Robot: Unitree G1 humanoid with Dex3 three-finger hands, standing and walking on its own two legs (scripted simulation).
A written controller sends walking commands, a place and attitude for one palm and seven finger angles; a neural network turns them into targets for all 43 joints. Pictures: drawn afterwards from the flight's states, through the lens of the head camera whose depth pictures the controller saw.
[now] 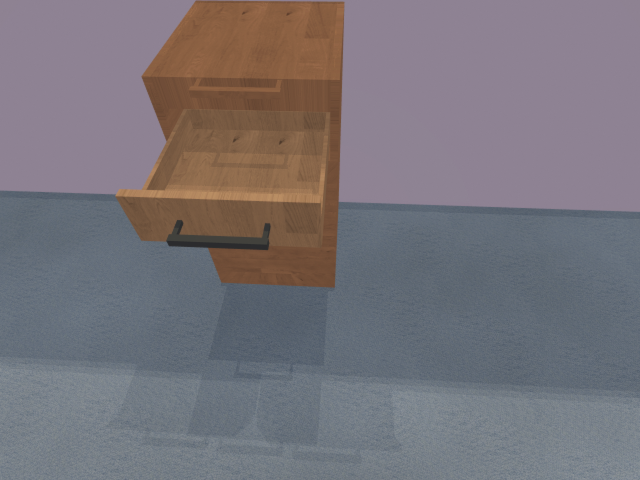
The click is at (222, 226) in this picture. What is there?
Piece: drawer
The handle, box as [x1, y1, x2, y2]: [166, 220, 270, 249]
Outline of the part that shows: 166,240 169,245 176,246 267,249 267,238 270,226 269,223 265,223 263,235 261,238 180,235 179,231 182,225 182,221 177,220 172,233 168,235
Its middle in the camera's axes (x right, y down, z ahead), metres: -0.20 -0.01 +0.75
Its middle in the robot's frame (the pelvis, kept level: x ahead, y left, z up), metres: +0.55 +0.23 -0.10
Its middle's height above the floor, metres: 0.68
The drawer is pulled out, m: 0.29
